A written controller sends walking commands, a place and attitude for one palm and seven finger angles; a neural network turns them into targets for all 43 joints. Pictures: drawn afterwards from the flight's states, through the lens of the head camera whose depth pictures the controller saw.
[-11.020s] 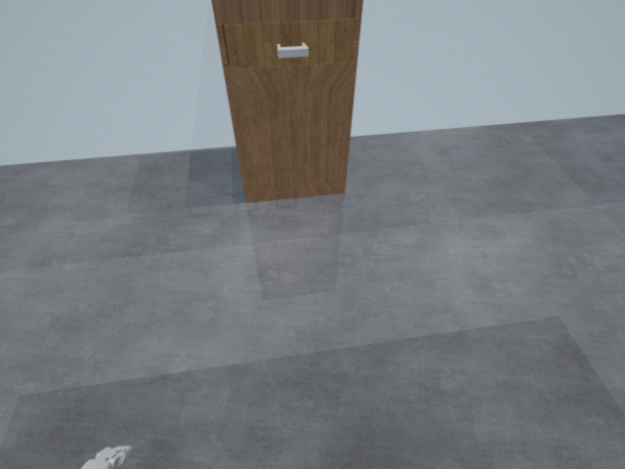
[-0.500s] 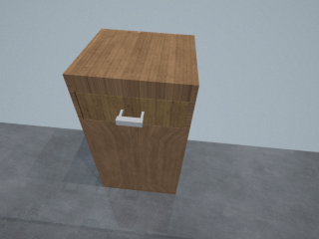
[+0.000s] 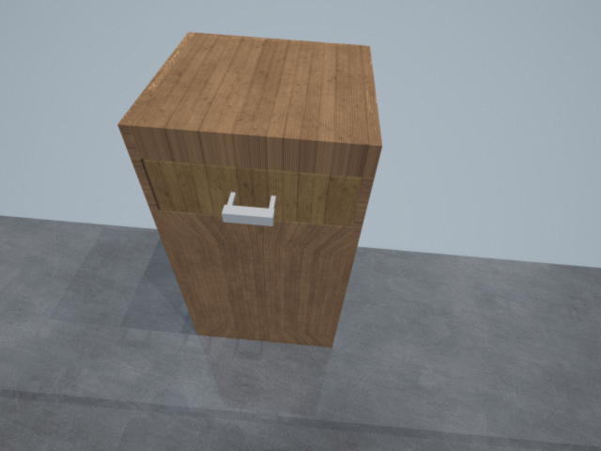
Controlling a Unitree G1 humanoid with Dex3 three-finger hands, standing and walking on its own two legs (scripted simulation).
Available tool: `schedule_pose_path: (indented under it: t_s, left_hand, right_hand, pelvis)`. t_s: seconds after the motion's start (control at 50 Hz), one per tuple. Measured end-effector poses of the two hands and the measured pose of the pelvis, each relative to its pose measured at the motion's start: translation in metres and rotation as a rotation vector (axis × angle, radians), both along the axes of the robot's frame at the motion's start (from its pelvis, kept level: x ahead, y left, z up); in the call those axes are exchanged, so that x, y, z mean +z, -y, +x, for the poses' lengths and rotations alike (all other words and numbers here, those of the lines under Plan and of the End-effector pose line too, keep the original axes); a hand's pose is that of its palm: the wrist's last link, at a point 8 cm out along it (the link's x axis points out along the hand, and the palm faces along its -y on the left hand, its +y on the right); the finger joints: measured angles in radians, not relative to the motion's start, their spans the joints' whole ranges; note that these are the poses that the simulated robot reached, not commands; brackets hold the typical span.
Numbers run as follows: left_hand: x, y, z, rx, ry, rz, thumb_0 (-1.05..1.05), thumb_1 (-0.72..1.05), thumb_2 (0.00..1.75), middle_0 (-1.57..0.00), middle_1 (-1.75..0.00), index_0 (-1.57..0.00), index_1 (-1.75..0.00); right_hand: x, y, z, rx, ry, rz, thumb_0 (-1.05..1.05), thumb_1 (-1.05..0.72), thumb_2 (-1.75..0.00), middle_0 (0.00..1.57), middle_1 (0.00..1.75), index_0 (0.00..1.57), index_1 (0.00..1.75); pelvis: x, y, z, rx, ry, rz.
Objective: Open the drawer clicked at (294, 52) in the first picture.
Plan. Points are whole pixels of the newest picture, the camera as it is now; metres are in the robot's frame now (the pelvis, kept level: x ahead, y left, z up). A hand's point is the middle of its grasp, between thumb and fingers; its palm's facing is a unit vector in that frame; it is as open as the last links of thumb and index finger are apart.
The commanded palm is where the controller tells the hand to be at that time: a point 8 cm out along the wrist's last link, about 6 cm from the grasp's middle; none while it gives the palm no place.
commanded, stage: come to a stop and stand still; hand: left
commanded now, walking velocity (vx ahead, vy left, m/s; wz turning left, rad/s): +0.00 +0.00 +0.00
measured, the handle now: (250, 207) +0.57 +0.14 -0.06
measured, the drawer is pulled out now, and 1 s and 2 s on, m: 0.00 0.00 0.00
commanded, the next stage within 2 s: look again from close up in 0.64 s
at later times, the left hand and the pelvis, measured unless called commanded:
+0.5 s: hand out of the picture -0.05 +0.16 -0.19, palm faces +0.06 -0.99 -0.15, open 7.4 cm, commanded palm none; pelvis -0.01 +0.01 -0.01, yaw +1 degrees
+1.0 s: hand out of the picture -0.10 +0.15 -0.18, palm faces +0.08 -0.99 -0.13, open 7.4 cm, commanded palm none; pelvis -0.03 +0.00 +0.00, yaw +1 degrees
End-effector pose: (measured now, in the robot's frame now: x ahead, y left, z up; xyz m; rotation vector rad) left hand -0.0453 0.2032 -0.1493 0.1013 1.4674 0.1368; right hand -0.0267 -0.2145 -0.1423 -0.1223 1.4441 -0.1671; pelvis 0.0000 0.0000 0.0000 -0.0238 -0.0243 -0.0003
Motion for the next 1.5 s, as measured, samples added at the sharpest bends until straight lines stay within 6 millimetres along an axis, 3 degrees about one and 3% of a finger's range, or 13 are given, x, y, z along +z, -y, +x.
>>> schedule_pose_path:
  t_s: [0.18,0.32,0.44,0.56,0.7,1.16,1.24,1.32,1.4,1.46,1.5]
  left_hand:
    - [0.003,0.000,-0.021,0.020,-0.048,0.002,0.00,0.90,0.90,-0.20,-0.29,-0.20,-0.30]
    - [-0.001,0.005,-0.029,0.011,-0.044,-0.009,0.00,0.90,0.90,-0.20,-0.29,-0.20,-0.30]
    - [-0.012,-0.003,-0.016,0.018,0.009,-0.016,0.00,0.90,0.90,-0.20,-0.29,-0.20,-0.30]
    - [-0.008,-0.014,-0.001,0.026,0.085,0.011,0.00,0.90,0.90,-0.20,-0.29,-0.20,-0.30]
    - [-0.005,-0.016,-0.007,0.027,0.100,0.020,0.00,0.90,0.90,-0.20,-0.29,-0.20,-0.30]
    - [-0.009,0.016,-0.086,0.070,-0.039,-0.047,0.00,0.90,0.90,-0.20,-0.29,-0.20,-0.30]
    - [-0.023,0.013,-0.080,0.072,-0.032,-0.061,0.00,0.90,0.90,-0.20,-0.29,-0.20,-0.30]
    - [-0.041,0.000,-0.048,0.057,0.043,-0.075,0.00,0.90,0.90,-0.20,-0.29,-0.20,-0.30]
    - [-0.032,-0.016,-0.017,0.033,0.147,-0.066,0.00,0.91,0.90,-0.20,-0.29,-0.20,-0.30]
    - [-0.014,-0.035,-0.024,0.049,0.174,-0.032,0.01,0.92,0.90,-0.20,-0.29,-0.20,-0.30]
    - [-0.001,-0.049,-0.047,0.087,0.169,-0.004,0.00,0.92,0.90,-0.20,-0.29,-0.20,-0.30]
  right_hand:
    - [-0.003,-0.010,0.006,-0.005,0.021,0.017,0.00,-0.91,-0.90,0.20,0.30,0.20,0.30]
    - [-0.002,-0.003,0.014,0.031,0.047,-0.001,0.01,-0.92,-0.90,0.20,0.30,0.20,0.30]
    - [0.000,0.004,0.026,0.054,0.123,-0.039,0.01,-0.92,-0.90,0.20,0.30,0.20,0.30]
    - [-0.001,0.004,0.044,0.062,0.185,-0.038,0.01,-0.92,-0.90,0.20,0.30,0.19,0.30]
    - [0.006,0.007,0.051,0.071,0.229,-0.043,0.01,-0.93,-0.90,0.20,0.30,0.20,0.30]
    - [0.005,0.007,-0.021,0.037,0.081,-0.027,0.01,-0.91,-0.90,0.20,0.30,0.20,0.30]
    - [0.002,0.001,-0.042,0.006,0.064,-0.041,0.00,-0.91,-0.90,0.20,0.30,0.20,0.30]
    - [0.000,-0.011,-0.074,-0.036,0.029,-0.058,0.00,-0.91,-0.90,0.20,0.30,0.19,0.30]
    - [-0.001,-0.026,-0.100,-0.066,-0.026,-0.055,0.00,-0.91,-0.90,0.20,0.30,0.19,0.30]
    - [0.004,-0.034,-0.098,-0.061,-0.019,-0.041,0.01,-0.91,-0.90,0.20,0.30,0.20,0.30]
    - [0.006,-0.036,-0.085,-0.043,0.010,-0.037,0.01,-0.91,-0.90,0.20,0.30,0.20,0.30]
  pelvis:
    - [0.001,-0.004,-0.002,-0.006,0.001,0.004]
    - [-0.002,-0.006,-0.006,0.003,0.006,-0.007]
    - [-0.009,-0.009,-0.008,0.020,0.011,-0.020]
    - [-0.008,-0.013,-0.008,0.013,0.010,-0.004]
    - [-0.005,-0.011,-0.014,0.007,0.009,-0.004]
    - [-0.004,0.003,-0.048,0.028,0.008,-0.011]
    - [-0.011,-0.001,-0.053,0.044,0.026,-0.040]
    - [-0.019,-0.009,-0.056,0.046,0.038,-0.054]
    - [-0.016,-0.021,-0.067,0.023,0.023,-0.055]
    - [-0.004,-0.030,-0.074,0.003,0.011,-0.042]
    - [0.002,-0.037,-0.078,-0.003,0.010,-0.043]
